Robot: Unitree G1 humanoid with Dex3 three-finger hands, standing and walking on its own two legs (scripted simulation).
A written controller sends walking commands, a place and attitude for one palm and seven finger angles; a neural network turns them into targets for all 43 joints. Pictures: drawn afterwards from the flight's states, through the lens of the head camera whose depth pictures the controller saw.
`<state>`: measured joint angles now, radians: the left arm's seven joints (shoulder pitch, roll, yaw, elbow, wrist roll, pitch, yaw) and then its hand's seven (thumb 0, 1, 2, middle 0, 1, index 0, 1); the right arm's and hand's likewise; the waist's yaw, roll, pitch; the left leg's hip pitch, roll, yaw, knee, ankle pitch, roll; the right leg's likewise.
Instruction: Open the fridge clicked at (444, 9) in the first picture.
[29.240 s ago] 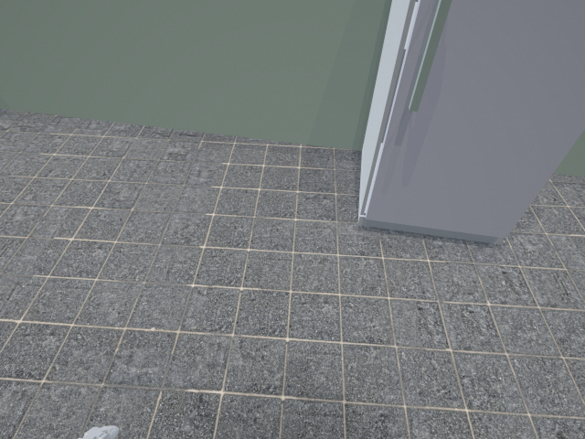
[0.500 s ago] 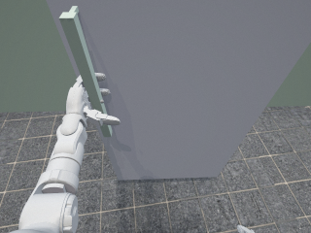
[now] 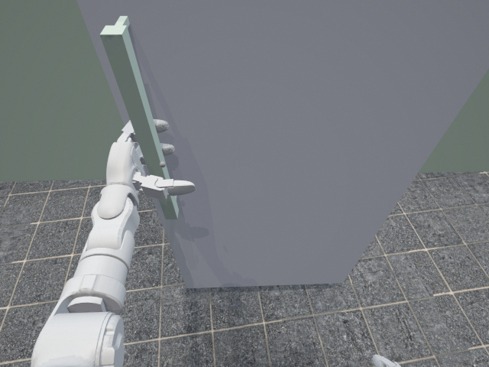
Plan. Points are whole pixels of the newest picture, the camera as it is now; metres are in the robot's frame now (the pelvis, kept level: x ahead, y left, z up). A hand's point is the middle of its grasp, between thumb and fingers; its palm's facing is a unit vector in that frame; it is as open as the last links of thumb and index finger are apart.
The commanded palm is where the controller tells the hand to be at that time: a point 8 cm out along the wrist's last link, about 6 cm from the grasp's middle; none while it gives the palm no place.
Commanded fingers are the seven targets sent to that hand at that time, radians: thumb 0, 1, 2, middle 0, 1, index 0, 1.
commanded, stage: grip the handle and tug to test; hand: left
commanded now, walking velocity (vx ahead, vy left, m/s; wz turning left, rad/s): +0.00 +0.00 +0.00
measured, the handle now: (153, 141) +0.46 +0.18 +0.12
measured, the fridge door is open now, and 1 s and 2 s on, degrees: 0 0 12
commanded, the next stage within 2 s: pull the door a little, standing still in 1.20 s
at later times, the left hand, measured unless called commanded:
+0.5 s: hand (163, 162) +0.42 +0.15 +0.11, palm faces +0.08 -1.00 +0.00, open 5.7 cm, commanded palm +0.39 +0.20 +0.11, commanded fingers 0.00 0.90 0.90 -0.45 -1.40 -0.45 -1.40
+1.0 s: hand (163, 162) +0.42 +0.15 +0.11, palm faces +0.07 -1.00 +0.01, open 5.8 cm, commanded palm +0.38 +0.20 +0.11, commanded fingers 0.00 0.90 0.90 -0.45 -1.40 -0.45 -1.40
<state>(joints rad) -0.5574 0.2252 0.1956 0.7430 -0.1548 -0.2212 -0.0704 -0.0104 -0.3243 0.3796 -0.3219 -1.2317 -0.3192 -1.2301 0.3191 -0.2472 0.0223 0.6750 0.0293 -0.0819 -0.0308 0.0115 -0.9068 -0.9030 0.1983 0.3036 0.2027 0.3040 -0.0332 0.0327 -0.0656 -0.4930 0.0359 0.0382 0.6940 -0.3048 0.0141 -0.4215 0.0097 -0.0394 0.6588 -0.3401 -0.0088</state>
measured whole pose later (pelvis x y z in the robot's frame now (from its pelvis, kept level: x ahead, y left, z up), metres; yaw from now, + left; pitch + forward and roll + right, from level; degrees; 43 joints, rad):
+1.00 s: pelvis +0.01 -0.01 +0.00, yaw +0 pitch +6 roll -1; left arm -0.51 0.23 0.20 0.69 -0.16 -0.19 -0.07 0.01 0.69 0.78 -0.39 -1.40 -0.38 -1.40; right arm 0.31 -0.25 0.02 0.66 0.03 -0.08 -0.03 0.01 -0.91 -0.90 0.20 0.30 0.20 0.30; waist -0.03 0.03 -0.08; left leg -0.47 0.04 0.04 0.67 -0.31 0.01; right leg -0.41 0.02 -0.03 0.64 -0.35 -0.02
